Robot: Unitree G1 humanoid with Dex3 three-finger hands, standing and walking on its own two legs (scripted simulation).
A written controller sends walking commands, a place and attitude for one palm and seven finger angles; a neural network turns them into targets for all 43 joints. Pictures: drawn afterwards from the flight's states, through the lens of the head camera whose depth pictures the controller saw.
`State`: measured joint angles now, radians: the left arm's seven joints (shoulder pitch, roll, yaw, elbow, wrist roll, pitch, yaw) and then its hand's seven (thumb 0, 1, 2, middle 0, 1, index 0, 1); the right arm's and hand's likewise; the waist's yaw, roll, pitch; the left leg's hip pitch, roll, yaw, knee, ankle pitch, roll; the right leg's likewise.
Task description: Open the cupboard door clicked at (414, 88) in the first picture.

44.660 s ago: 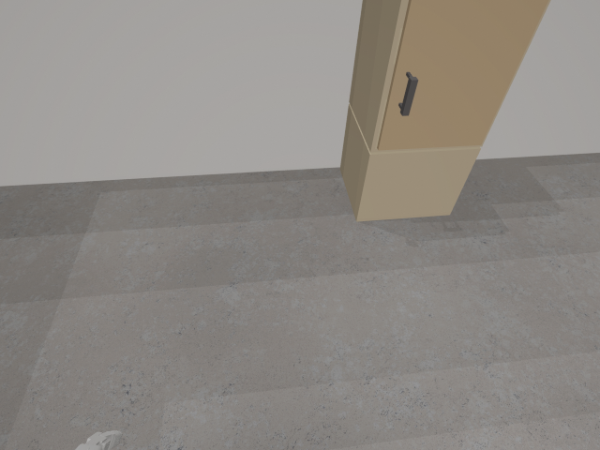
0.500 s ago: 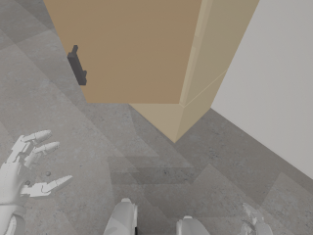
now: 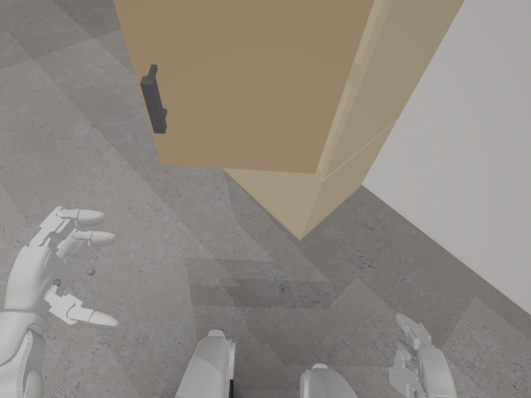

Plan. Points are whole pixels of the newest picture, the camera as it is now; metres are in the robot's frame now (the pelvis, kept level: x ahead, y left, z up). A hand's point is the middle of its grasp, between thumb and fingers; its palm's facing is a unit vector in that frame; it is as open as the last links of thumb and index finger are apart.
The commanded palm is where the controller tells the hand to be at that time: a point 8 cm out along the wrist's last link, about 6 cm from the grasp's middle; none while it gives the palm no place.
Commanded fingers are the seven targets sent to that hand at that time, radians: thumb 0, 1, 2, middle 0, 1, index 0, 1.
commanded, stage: raise the hand with hooked fingers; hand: left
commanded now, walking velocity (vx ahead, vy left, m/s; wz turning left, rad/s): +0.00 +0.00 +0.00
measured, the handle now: (156, 99) +0.64 +0.28 +0.01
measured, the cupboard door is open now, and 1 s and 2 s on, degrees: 45 45 45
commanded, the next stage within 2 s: move the hooked fingers beside the handle in 0.68 s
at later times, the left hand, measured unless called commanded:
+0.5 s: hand (108, 252) +0.29 +0.25 +0.04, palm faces +0.08 -1.00 -0.04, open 14.0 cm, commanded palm +0.27 +0.30 +0.04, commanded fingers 0.00 -0.50 0.30 -0.30 -1.20 -0.30 -1.20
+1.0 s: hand (115, 229) +0.33 +0.26 +0.03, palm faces +0.08 -1.00 -0.03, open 14.0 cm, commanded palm +0.32 +0.30 +0.04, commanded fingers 0.00 -0.50 0.30 -0.30 -1.20 -0.30 -1.20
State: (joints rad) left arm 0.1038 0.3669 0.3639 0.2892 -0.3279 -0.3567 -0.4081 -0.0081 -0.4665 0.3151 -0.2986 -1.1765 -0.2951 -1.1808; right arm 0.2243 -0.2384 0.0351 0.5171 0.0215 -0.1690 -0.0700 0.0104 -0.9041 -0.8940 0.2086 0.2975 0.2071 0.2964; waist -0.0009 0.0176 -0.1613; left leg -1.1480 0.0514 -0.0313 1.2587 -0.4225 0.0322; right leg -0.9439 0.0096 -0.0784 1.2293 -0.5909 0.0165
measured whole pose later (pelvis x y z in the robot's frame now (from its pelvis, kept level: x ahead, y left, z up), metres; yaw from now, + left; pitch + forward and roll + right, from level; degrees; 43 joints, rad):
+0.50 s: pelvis +0.00 -0.02 -0.01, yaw -1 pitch +19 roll -4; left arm 0.03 0.37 0.42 0.38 -0.36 -0.42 -0.43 -0.01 -0.50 0.30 -0.30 -1.20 -0.30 -1.20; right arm 0.27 -0.27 0.01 0.57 0.03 -0.15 -0.07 0.01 -0.91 -0.89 0.21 0.30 0.20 0.30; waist -0.02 0.02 -0.17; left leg -1.18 0.08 -0.04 1.29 -0.45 0.00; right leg -0.99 0.03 -0.08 1.28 -0.62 -0.01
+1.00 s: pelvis +0.01 -0.02 -0.01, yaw -1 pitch +20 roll -4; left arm -0.17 0.41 0.44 0.55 -0.33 -0.41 -0.46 -0.01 -0.50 0.30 -0.30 -1.20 -0.30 -1.20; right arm 0.23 -0.27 0.03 0.58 0.02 -0.14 -0.09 0.01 -0.91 -0.89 0.21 0.30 0.21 0.30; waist -0.01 0.02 -0.16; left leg -1.22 0.07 -0.05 1.32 -0.46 0.00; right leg -1.02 0.03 -0.08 1.31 -0.64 -0.02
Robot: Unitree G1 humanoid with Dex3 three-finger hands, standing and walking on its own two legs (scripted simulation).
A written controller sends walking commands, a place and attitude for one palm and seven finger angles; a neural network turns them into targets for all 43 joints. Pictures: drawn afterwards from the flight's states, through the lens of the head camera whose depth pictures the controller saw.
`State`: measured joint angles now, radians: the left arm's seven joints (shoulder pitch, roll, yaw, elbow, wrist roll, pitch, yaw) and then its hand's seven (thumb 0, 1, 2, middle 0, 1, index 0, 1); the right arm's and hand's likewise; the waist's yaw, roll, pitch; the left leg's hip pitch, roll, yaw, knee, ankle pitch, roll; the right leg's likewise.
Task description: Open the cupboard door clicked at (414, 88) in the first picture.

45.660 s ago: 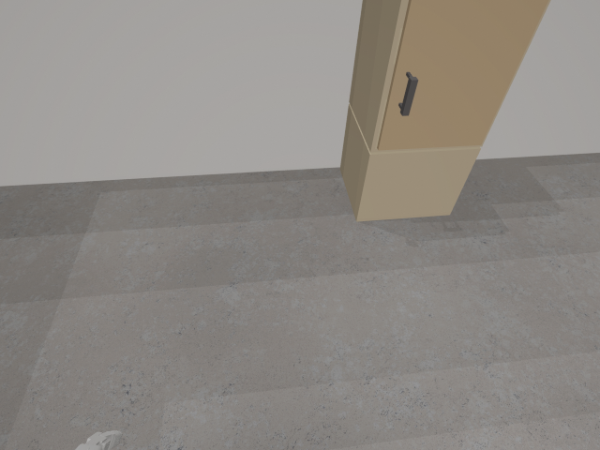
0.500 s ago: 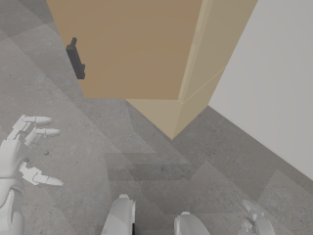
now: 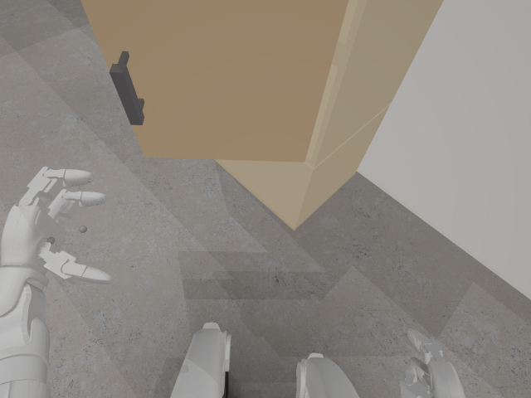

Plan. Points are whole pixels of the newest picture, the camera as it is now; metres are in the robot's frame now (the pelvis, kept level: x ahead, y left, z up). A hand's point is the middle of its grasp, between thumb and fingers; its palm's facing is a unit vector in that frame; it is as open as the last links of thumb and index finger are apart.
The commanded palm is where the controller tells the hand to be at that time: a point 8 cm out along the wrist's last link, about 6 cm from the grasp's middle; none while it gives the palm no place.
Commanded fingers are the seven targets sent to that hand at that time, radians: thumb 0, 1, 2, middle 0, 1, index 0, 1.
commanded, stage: move the hooked fingers beside the handle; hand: left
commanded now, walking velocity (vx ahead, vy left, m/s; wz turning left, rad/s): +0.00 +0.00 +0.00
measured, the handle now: (131, 89) +0.63 +0.31 +0.03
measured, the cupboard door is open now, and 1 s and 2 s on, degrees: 45 45 45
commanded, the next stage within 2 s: none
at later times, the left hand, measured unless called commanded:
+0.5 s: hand (86, 177) +0.41 +0.31 +0.04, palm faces +0.09 -1.00 -0.02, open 14.0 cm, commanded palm +0.40 +0.35 +0.04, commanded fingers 0.00 -0.50 0.30 -0.30 -1.20 -0.30 -1.20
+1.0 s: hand (93, 137) +0.49 +0.33 +0.03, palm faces +0.11 -0.99 -0.01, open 14.0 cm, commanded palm +0.50 +0.36 +0.03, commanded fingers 0.00 -0.50 0.30 -0.30 -1.20 -0.30 -1.20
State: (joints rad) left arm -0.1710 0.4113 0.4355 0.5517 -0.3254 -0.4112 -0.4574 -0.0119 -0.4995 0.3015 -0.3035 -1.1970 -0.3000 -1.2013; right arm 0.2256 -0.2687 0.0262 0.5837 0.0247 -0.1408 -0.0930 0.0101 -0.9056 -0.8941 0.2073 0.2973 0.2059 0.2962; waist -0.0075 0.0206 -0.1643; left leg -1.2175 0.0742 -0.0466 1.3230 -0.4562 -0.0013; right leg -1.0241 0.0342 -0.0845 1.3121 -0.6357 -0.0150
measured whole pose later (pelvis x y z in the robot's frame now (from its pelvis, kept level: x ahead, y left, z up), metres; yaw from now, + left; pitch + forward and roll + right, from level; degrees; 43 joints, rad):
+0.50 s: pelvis +0.00 +0.01 -0.02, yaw -2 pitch +24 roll -6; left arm -0.56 0.58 0.56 0.95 -0.24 -0.45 -0.51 -0.01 -0.50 0.30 -0.30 -1.20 -0.30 -1.20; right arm 0.29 -0.29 0.02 0.64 0.02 -0.07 -0.07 0.01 -0.91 -0.89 0.21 0.30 0.21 0.30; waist -0.07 0.02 -0.16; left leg -1.34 0.09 -0.04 1.39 -0.47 0.02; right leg -1.15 0.04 -0.07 1.37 -0.64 0.00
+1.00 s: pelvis -0.01 +0.01 -0.05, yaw -5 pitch +29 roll -8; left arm -0.93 0.87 0.63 1.24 -0.11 -0.37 -0.52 -0.01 -0.50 0.30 -0.30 -1.20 -0.30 -1.20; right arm 0.29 -0.31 0.08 0.61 0.01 0.01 -0.07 0.01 -0.91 -0.89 0.21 0.30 0.21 0.30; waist -0.15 0.02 -0.14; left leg -1.54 0.11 -0.06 1.49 -0.48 0.02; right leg -1.34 0.07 -0.09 1.46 -0.64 0.00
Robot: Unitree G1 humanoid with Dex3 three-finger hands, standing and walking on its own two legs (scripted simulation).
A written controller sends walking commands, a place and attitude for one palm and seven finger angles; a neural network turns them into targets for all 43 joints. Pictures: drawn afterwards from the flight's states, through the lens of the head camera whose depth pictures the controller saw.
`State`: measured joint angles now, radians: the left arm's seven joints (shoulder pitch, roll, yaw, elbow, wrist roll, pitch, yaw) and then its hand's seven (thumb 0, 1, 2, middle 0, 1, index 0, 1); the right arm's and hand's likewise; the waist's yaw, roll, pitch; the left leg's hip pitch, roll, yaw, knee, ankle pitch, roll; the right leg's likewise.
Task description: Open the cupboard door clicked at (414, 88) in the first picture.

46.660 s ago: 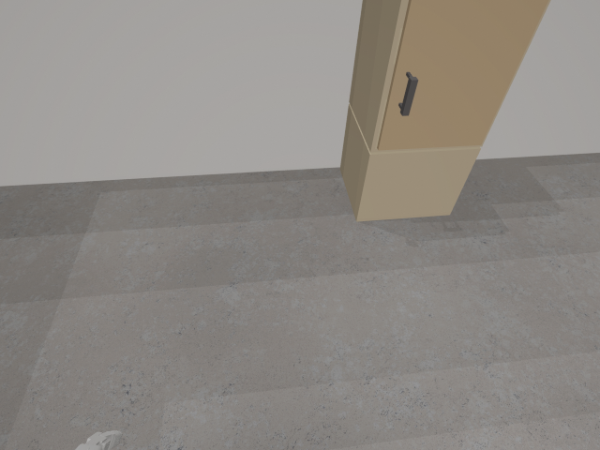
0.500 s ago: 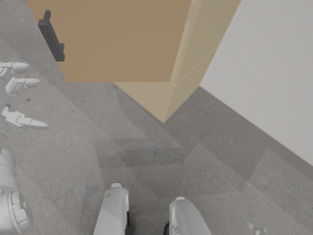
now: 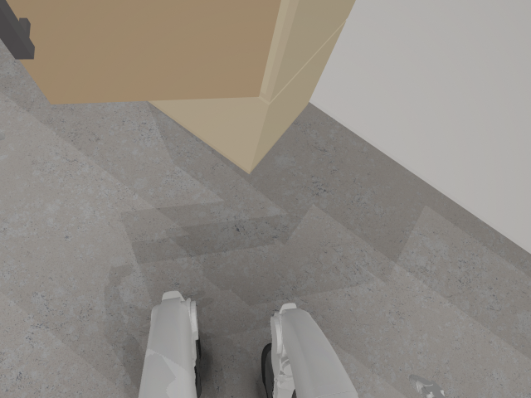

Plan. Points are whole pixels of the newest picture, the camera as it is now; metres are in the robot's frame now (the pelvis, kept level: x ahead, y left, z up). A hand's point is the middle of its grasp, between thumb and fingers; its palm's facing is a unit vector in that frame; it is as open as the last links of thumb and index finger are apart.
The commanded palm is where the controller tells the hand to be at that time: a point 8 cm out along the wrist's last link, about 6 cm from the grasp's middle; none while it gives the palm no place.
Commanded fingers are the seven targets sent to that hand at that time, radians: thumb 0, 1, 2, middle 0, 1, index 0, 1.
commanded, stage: move the hooked fingers beside the handle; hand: left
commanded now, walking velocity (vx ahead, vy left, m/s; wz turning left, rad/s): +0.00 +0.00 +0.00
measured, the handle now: (1, 2) +0.62 +0.35 +0.07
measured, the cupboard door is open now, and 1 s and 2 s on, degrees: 45 45 45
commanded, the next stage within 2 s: slide the fingers in behind the handle in 1.56 s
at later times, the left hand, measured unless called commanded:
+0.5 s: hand out of the picture +0.56 +0.39 +0.06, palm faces +0.18 -0.98 -0.04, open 14.0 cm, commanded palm +0.58 +0.38 +0.06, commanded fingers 0.00 -0.50 0.30 -0.30 -1.20 -0.30 -1.20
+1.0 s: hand out of the picture +0.55 +0.39 +0.08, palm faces +0.17 -0.99 -0.03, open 14.0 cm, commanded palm +0.58 +0.38 +0.06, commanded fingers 0.00 -0.50 0.30 -0.30 -1.20 -0.30 -1.20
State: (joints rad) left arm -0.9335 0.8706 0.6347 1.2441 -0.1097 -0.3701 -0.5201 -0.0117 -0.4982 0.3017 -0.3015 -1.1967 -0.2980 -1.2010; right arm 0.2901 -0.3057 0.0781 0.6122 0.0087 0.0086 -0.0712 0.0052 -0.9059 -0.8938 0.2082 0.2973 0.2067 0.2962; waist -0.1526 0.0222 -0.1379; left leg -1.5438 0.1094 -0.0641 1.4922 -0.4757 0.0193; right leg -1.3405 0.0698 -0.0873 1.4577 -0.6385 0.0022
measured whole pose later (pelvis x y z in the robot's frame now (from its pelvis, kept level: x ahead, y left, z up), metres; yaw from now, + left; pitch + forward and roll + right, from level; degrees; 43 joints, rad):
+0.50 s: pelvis +0.00 +0.01 -0.03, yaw -4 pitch +35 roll -12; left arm -1.24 1.15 0.63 1.27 0.03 -0.21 -0.54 -0.01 -0.50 0.30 -0.30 -1.20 -0.30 -1.20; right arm 0.31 -0.28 0.16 0.56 -0.01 0.07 -0.08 0.00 -0.91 -0.89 0.21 0.30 0.21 0.30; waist -0.25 0.04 -0.09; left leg -1.75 0.12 -0.10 1.62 -0.52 0.04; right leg -1.51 0.09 -0.12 1.54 -0.67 0.02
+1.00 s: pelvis +0.01 +0.01 -0.02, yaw -3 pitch +34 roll -12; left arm -1.20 1.11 0.59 1.28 0.02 -0.21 -0.52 -0.01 -0.50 0.30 -0.30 -1.20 -0.30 -1.20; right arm 0.34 -0.29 0.16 0.54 -0.02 0.08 -0.07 0.00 -0.91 -0.89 0.21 0.30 0.21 0.30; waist -0.25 0.03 -0.10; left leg -1.67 0.12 -0.10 1.56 -0.50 0.04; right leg -1.44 0.09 -0.12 1.47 -0.64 0.02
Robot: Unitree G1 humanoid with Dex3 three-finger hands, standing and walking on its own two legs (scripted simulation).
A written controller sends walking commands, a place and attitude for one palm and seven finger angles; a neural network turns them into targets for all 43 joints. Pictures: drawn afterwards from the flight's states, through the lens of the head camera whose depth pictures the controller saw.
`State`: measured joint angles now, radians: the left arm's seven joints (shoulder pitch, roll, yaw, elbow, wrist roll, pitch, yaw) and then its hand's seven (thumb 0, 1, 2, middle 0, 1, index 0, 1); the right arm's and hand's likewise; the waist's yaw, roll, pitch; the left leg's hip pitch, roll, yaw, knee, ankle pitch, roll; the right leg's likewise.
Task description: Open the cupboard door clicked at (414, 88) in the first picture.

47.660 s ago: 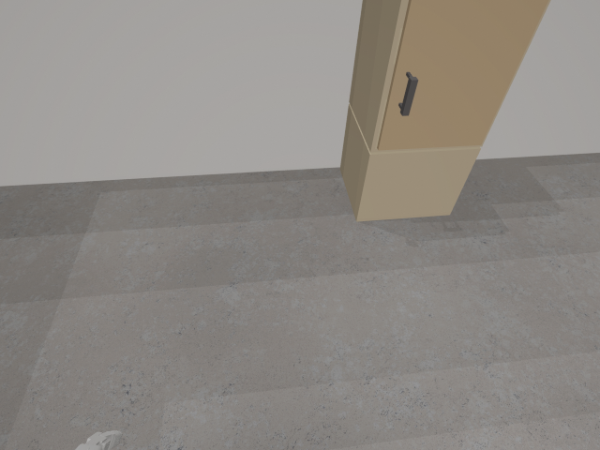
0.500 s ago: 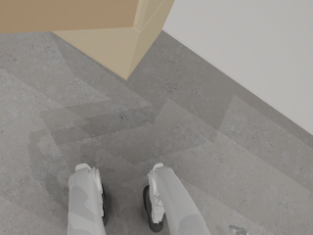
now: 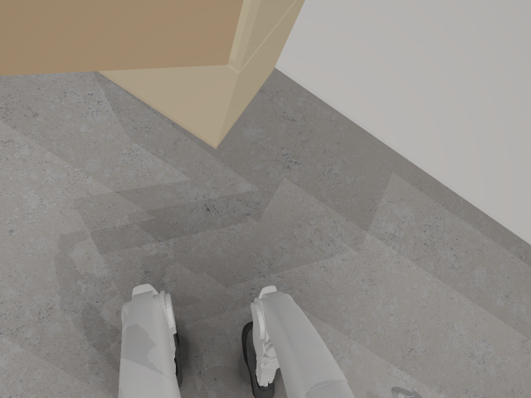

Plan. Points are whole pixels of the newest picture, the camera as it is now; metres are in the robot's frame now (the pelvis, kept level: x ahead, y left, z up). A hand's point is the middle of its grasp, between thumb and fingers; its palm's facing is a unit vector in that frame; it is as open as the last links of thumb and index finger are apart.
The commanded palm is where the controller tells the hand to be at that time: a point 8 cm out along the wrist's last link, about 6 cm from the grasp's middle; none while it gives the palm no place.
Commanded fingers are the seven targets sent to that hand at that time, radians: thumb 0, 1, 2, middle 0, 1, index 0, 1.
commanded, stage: move the hooked fingers beside the handle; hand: left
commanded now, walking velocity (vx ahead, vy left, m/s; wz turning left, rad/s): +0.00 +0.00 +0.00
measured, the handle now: out of the picture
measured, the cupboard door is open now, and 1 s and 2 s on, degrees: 45 45 45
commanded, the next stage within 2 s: slide the fingers in behind the handle in 0.56 s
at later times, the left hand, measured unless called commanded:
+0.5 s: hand out of the picture +0.53 +0.41 +0.08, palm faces +0.22 -0.98 -0.03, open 14.0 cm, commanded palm +0.56 +0.39 +0.08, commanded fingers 0.00 -0.50 0.30 -0.30 -1.20 -0.30 -1.20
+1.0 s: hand out of the picture +0.54 +0.39 +0.08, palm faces +0.21 -0.98 -0.02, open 14.0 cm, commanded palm +0.56 +0.37 +0.08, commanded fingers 0.00 -0.50 0.30 -0.30 -1.20 -0.30 -1.20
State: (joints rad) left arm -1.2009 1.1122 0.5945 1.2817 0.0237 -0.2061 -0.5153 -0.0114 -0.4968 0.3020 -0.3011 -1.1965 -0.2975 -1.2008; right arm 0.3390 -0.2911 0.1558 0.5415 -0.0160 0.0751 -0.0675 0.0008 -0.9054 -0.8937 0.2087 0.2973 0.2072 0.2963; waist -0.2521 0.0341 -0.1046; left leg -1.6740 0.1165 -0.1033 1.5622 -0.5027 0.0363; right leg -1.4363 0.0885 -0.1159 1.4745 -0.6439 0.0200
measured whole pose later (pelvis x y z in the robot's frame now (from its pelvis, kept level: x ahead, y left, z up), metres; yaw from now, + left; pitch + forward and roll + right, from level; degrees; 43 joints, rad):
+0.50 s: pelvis +0.00 +0.00 -0.02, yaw -1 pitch +35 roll -13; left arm -1.26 1.17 0.60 1.26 0.04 -0.16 -0.56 -0.01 -0.50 0.30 -0.30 -1.20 -0.30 -1.20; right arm 0.32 -0.27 0.18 0.55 -0.01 0.07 -0.07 0.00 -0.91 -0.89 0.21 0.30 0.21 0.30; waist -0.25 0.03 -0.09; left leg -1.75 0.12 -0.12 1.62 -0.51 0.04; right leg -1.50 0.09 -0.13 1.53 -0.66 0.02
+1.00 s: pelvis +0.00 +0.00 -0.01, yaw -1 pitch +35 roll -12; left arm -1.22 1.08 0.59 1.22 0.03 -0.17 -0.49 -0.01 -0.50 0.30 -0.30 -1.20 -0.30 -1.20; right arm 0.34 -0.27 0.16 0.55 -0.02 0.07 -0.06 0.00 -0.91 -0.89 0.21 0.30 0.21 0.30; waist -0.26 0.03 -0.10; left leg -1.72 0.12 -0.11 1.59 -0.50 0.04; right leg -1.48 0.09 -0.12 1.50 -0.65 0.02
